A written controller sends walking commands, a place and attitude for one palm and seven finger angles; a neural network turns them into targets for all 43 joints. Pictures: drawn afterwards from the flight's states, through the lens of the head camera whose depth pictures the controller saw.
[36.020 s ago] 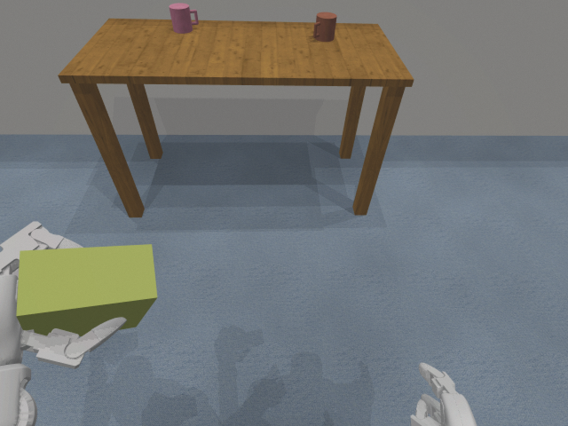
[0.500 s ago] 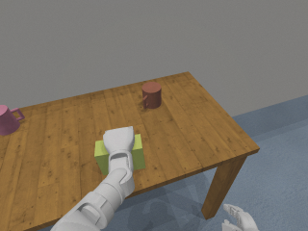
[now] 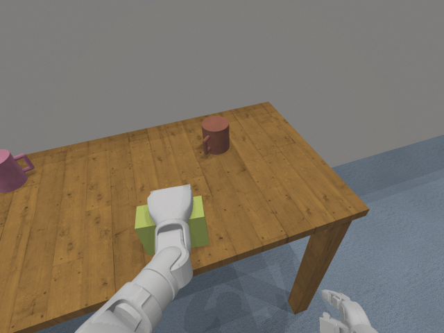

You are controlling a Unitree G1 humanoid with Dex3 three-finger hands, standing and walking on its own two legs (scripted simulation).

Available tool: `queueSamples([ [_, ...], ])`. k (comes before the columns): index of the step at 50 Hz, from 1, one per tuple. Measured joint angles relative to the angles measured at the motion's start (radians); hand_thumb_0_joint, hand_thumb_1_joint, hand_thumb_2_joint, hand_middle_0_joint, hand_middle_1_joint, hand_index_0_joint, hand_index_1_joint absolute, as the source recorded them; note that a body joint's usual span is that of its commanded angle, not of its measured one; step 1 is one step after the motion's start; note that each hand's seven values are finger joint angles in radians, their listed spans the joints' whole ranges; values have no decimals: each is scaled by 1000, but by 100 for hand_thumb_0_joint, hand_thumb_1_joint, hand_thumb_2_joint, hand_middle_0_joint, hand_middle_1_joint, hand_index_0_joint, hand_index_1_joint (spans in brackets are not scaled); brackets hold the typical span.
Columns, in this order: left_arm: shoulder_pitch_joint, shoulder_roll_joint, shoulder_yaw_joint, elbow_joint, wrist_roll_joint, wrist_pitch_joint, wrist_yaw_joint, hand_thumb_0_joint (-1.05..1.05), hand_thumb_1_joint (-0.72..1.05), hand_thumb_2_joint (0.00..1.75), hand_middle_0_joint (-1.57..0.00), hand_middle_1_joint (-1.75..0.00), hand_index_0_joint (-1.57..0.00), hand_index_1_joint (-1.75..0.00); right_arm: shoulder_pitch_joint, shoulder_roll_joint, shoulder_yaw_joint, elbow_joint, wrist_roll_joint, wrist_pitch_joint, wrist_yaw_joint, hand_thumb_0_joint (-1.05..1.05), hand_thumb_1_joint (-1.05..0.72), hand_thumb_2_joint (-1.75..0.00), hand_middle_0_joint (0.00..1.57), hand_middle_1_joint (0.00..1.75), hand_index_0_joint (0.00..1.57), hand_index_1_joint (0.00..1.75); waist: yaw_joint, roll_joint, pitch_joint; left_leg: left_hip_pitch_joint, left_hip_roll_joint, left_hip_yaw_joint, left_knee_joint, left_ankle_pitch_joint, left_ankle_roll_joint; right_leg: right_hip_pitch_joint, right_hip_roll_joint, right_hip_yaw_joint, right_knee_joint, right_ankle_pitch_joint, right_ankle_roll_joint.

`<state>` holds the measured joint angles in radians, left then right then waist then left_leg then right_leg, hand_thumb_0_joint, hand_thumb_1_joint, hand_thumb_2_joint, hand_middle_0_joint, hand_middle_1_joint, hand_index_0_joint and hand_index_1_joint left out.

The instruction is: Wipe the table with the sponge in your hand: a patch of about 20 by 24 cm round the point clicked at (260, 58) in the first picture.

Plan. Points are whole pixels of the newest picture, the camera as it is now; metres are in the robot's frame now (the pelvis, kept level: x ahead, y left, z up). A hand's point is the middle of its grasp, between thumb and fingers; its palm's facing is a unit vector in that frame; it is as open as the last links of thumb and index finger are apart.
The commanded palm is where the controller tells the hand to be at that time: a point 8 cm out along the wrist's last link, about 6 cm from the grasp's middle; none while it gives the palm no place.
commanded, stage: slide back across to the middle lane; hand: left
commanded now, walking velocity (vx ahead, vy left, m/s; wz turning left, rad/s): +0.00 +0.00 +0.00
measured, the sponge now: (175, 231) +0.33 +0.15 -0.02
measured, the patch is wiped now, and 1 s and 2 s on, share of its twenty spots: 1.00 1.00 1.00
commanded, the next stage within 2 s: wipe forward along the middle lane in 0.66 s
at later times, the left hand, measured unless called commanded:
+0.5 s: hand (157, 225) +0.32 +0.17 +0.02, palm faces -0.03 -0.11 -0.99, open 9.7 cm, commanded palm +0.27 +0.18 +0.07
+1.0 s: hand (132, 228) +0.31 +0.22 +0.02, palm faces -0.07 -0.08 -0.99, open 9.7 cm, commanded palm +0.29 +0.22 +0.06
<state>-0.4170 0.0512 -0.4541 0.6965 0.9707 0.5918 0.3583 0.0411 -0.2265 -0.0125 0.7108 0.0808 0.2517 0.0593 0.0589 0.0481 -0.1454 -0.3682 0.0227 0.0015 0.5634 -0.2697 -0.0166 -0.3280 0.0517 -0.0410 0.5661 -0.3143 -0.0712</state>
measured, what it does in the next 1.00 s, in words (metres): stands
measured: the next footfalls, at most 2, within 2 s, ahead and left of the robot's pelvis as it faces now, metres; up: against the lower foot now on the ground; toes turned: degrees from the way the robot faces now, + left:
none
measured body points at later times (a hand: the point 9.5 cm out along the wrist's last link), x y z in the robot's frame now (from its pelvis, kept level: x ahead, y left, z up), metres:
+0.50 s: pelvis +0.00 -0.01 +0.01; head -0.03 -0.04 +0.45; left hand +0.31 +0.18 +0.08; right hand +0.21 -0.24 -0.09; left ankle +0.01 +0.13 -0.73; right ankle -0.02 -0.07 -0.73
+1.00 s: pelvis +0.00 +0.00 +0.00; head -0.01 -0.03 +0.45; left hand +0.31 +0.22 +0.07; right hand +0.21 -0.23 -0.10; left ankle +0.01 +0.13 -0.73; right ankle -0.02 -0.07 -0.73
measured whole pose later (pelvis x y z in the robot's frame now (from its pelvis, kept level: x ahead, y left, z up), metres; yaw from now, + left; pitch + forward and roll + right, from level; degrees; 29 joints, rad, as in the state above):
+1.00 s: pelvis +0.00 +0.00 +0.00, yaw +0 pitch +3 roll +0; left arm -0.24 0.25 -0.24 0.48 1.00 0.43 0.22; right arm 0.06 -0.25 0.00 0.69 0.08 0.15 -0.03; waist 0.06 0.06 -0.10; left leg -0.33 0.02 0.00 0.53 -0.26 -0.01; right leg -0.29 0.06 -0.04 0.54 -0.30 -0.07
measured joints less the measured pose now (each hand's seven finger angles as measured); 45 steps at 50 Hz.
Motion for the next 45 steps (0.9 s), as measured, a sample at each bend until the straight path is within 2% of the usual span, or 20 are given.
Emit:
queueSamples([
  [4, -7, 5, 10, 9, -4, -3, 1, 1, -46, 108, -73, -140, -74, -141, 18, -3, -2, 9, 1, -4, -5, 1, -91, -90, 20, 30, 20, 30, -7, 2, 4, -2, 2, 1, -2, 4, 0, -3, 2, 1, 0, 4, -1],
  [16, 84, 57, 73, -104, -23, -25, -31, 1, -46, 108, -73, -140, -75, -140, 35, -12, 2, 6, 9, -28, -31, 1, -91, -90, 20, 30, 20, 30, -18, 13, 21, 57, 8, 19, -47, 18, 3, 44, 9, 20, -35, 20, -4],
  [22, 137, 93, 105, -173, -10, -33, -71, 0, -46, 108, -74, -139, -75, -140, 20, -18, 3, -14, 9, -40, -37, 1, -91, -90, 20, 30, 20, 30, -10, 13, 24, 78, 11, 22, -62, 21, 4, 62, 12, 24, -47, 22, -7],
  [35, 284, 172, 160, -336, 4, -99, -122, 0, -46, 108, -74, -139, -75, -140, -18, -29, 9, -51, 9, -66, -52, 1, -91, -90, 20, 30, 20, 30, 13, 17, 36, 104, 11, 17, -64, 14, 5, 93, 13, 20, -56, 17, -9],
  [45, 241, 197, 194, -278, 19, -137, -147, -1, -47, 108, -75, -139, -76, -139, -9, -22, 16, -36, 5, -91, -81, 1, -91, -90, 20, 30, 20, 30, 13, 15, 48, 76, 5, 4, -51, 16, 5, 70, 7, 8, -45, 16, -6],
])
